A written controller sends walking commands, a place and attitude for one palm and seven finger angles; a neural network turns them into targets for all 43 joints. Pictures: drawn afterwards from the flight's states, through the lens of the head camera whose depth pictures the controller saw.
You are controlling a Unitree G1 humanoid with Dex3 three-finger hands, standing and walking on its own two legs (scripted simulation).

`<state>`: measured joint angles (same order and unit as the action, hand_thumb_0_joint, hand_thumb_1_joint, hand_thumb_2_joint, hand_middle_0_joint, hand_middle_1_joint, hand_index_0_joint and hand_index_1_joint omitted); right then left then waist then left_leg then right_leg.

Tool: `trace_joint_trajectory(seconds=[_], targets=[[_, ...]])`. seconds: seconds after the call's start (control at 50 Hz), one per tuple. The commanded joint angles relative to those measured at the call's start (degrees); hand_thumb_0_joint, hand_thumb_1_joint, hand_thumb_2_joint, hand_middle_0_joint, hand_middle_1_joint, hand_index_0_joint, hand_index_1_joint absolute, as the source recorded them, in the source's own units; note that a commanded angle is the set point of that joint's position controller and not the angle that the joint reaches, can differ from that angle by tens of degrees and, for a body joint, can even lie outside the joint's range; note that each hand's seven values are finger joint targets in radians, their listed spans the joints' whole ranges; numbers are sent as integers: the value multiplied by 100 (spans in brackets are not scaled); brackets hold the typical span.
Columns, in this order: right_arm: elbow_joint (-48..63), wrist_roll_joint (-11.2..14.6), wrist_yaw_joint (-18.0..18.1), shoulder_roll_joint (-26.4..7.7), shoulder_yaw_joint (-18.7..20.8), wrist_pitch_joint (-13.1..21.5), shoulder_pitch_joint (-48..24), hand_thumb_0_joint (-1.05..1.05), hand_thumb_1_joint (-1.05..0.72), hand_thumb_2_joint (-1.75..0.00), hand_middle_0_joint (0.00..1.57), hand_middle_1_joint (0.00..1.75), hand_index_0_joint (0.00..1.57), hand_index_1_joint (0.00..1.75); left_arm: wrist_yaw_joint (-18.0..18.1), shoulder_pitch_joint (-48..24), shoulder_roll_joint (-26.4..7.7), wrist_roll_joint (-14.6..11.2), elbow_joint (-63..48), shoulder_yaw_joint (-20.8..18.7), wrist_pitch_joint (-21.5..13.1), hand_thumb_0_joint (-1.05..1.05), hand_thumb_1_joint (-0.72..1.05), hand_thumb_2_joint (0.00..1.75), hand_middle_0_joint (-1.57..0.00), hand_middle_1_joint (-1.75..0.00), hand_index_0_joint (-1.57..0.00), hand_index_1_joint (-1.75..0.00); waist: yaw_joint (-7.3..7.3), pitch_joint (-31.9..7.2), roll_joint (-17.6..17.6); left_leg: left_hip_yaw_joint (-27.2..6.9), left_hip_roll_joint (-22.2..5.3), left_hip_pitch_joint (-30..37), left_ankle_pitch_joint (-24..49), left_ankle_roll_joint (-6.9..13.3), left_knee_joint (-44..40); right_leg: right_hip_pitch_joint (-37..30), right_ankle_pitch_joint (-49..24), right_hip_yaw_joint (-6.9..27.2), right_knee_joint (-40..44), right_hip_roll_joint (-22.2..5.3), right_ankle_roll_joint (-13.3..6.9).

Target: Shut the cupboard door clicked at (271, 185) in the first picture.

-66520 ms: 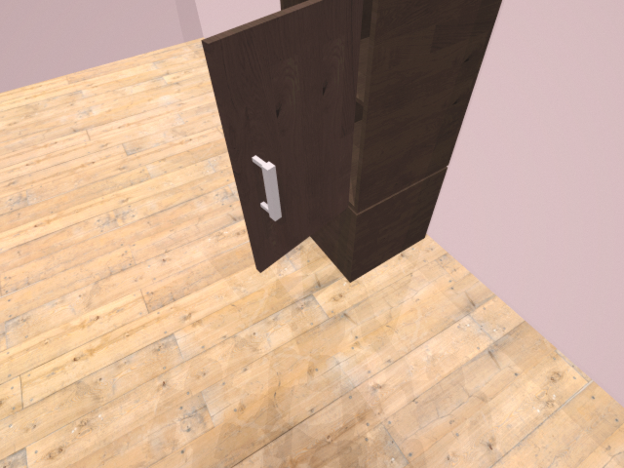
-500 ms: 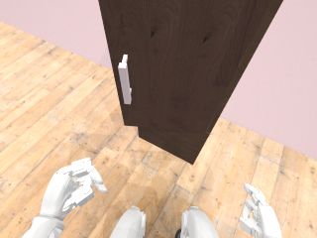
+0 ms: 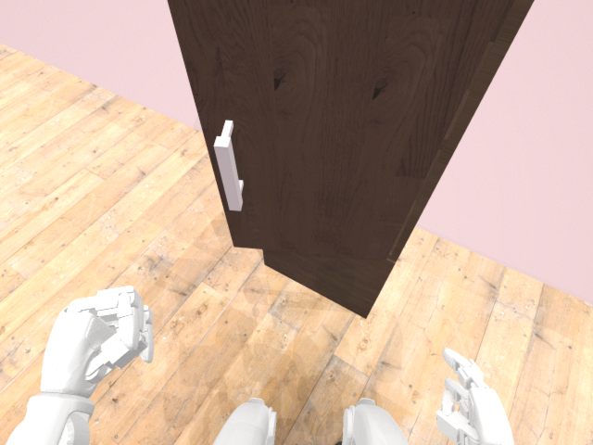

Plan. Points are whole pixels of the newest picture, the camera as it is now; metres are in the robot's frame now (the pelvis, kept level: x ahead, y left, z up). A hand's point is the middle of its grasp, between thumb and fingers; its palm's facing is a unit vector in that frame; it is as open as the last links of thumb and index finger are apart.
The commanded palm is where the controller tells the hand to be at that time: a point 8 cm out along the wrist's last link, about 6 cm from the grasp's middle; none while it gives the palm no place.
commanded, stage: raise the hand and make a fist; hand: left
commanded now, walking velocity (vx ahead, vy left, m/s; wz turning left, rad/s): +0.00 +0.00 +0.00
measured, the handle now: (232, 168) +0.49 +0.14 +0.05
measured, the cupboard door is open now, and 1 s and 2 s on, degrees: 25 25 25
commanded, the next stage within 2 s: bring the fist close to the handle in 0.34 s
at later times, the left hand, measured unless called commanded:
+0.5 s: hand (165, 359) +0.21 +0.17 +0.04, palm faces -0.05 -1.00 -0.03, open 3.1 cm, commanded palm +0.21 +0.23 +0.05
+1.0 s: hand (206, 287) +0.29 +0.14 +0.06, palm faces -0.06 -1.00 -0.03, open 3.1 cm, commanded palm +0.29 +0.18 +0.05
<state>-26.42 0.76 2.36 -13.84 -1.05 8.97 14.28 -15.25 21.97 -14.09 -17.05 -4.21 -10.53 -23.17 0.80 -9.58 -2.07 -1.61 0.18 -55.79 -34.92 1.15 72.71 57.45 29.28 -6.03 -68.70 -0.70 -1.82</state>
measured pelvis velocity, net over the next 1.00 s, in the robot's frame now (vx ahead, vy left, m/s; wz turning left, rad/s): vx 0.00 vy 0.00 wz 0.00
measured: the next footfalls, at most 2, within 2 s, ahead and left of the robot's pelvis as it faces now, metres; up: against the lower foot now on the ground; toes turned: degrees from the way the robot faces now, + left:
none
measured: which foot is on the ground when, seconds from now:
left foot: down 0.00-1.00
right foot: down 0.00-1.00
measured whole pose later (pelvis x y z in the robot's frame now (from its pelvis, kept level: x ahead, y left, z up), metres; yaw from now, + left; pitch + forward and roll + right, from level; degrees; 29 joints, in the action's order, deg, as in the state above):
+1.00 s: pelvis +0.00 +0.00 +0.01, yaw +0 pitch +18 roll -2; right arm -28.2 0.1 1.1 -14.4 -1.3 6.6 15.4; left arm -6.4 4.0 -10.2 -9.8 8.3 -2.0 -21.5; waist -1.2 -9.1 -2.1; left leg -0.6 0.9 -55.1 -33.3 1.6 70.3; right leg 57.2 28.0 -4.9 -67.2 -1.2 -1.4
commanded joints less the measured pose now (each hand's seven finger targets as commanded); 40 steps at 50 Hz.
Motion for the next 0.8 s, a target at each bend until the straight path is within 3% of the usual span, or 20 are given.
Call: trace_joint_trajectory(seconds=[0.0,0.04,0.1,0.16,0.18,0.26,0.34,0.38,0.42,0.48,0.52,0.6,0.64,0.66,0.7,0.76,0.78], targets=[[881,53,98,-814,399,273,-71,0,-90,-90,20,30,20,30,-248,27,-465,-2,-556,-2,-39,0,90,90,-130,-150,-130,-150,-178,-1212,281,-84,83,264,1744,-35,-1074,-1537,-1188,441,971,109,33],[930,65,129,-806,408,292,-92,0,-90,-90,20,30,20,30,-286,-98,-649,-43,-722,-163,-50,0,90,90,-130,-150,-130,-150,-137,-1343,421,-47,94,176,1614,-8,-1044,-1713,-981,602,1076,69,54],[935,40,157,-722,391,328,-145,0,-90,-90,20,30,20,30,-161,-238,-844,-140,-1175,-469,-313,0,90,90,-130,-150,-130,-150,9,-1585,164,-11,93,258,1802,-17,-1012,-1908,-1178,685,993,55,29],[867,-7,138,-665,376,328,-158,0,-90,-90,20,30,20,30,75,-148,-908,-165,-1243,-635,-572,0,90,90,-130,-150,-130,-150,72,-1567,27,-18,95,229,1898,-34,-996,-1910,-1289,654,898,85,-1],[853,-11,118,-658,370,322,-181,0,-90,-90,20,30,20,30,113,-100,-747,-109,-1204,-491,-619,0,90,90,-130,-150,-130,-150,50,-1511,-104,0,89,303,1863,-39,-1018,-1750,-1251,600,866,84,0],[828,21,72,-729,390,231,-136,0,-90,-90,20,30,20,30,28,104,-439,-18,-584,-115,-449,0,90,90,-130,-150,-130,-150,-131,-1096,179,-5,96,116,1488,-8,-1034,-1527,-747,612,1057,91,26],[927,73,109,-774,383,203,-141,0,-90,-90,20,30,20,30,-172,-95,-585,-16,-582,-78,-220,0,90,90,-130,-150,-130,-150,-174,-1028,310,24,100,-24,1143,14,-1028,-1583,-214,807,1316,19,68],[960,72,147,-769,375,216,-179,0,-90,-90,20,30,20,30,-187,-257,-746,-73,-776,-240,-271,0,90,90,-130,-150,-130,-150,-131,-1144,373,17,95,-44,1184,31,-973,-1686,-177,886,1325,14,60],[960,52,158,-723,353,247,-176,0,-90,-90,20,30,20,30,-108,-345,-806,-108,-1007,-366,-410,0,90,90,-130,-150,-130,-150,-82,-1233,207,7,94,48,1223,18,-1004,-1694,-218,850,1281,24,45],[830,-15,170,-727,299,320,-194,0,-90,-90,20,30,20,30,76,-1147,-711,-47,-1100,-191,-628,0,90,90,-130,-150,-130,-150,-211,-1194,-118,-50,84,137,1195,21,-931,-1287,-259,715,1084,80,18],[722,-28,156,-755,295,346,-136,0,-90,-90,20,30,20,30,135,-1266,-551,17,-756,-55,-663,0,90,90,-130,-150,-130,-150,-284,-1094,-17,-106,70,123,1136,6,-921,-1084,-251,589,990,110,10],[725,6,114,-832,323,344,-70,0,-90,-90,20,30,20,30,52,-1412,-180,176,-447,534,-315,0,90,90,-130,-150,-130,-150,-311,-1363,-194,-149,73,425,1286,9,-1098,-1049,-622,419,917,101,14],[768,25,103,-857,329,297,-18,0,-90,-90,20,30,20,30,73,-1465,-239,242,-407,548,-49,0,90,90,-130,-150,-130,-150,-280,-1500,-42,-152,75,495,1355,17,-1205,-1251,-753,405,978,86,32],[776,24,107,-876,329,275,-9,0,-90,-90,20,30,20,30,128,-1429,-481,258,-415,322,50,0,90,90,-130,-150,-130,-150,-193,-1644,-22,-156,73,494,1539,18,-1210,-1428,-916,413,932,100,2],[858,14,78,-815,332,201,-22,0,-90,-90,20,30,20,30,283,-1384,-494,318,-590,227,154,0,90,90,-130,-150,-130,-150,-82,-1843,0,-115,77,643,1784,-3,-1310,-1651,-1219,383,911,76,16],[818,-36,71,-765,306,118,-31,0,-90,-90,20,30,20,30,662,-1762,-537,342,-508,19,104,0,90,90,-130,-150,-130,-150,-110,-1720,242,-111,65,559,1896,-9,-1301,-1720,-1361,354,894,103,25],[787,-48,53,-738,296,104,-85,0,-90,-90,20,30,20,30,761,-2009,-436,384,-512,77,27,0,90,90,-130,-150,-130,-150,-124,-1685,137,-97,67,558,1859,-24,-1300,-1668,-1336,369,880,80,31]])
